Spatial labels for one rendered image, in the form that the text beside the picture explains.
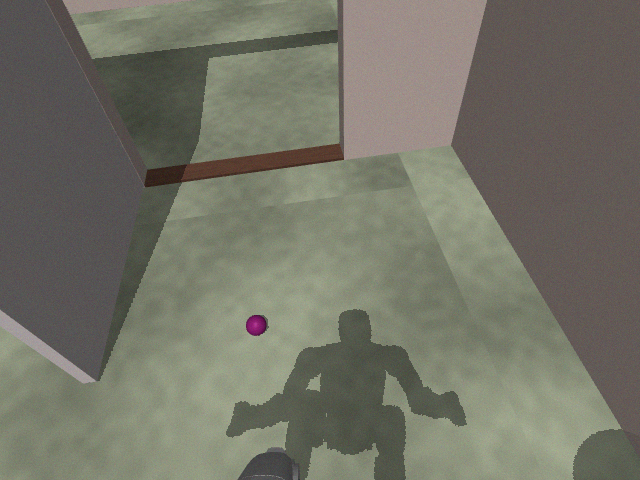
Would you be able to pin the ball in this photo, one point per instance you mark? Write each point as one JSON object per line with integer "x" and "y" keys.
{"x": 256, "y": 325}

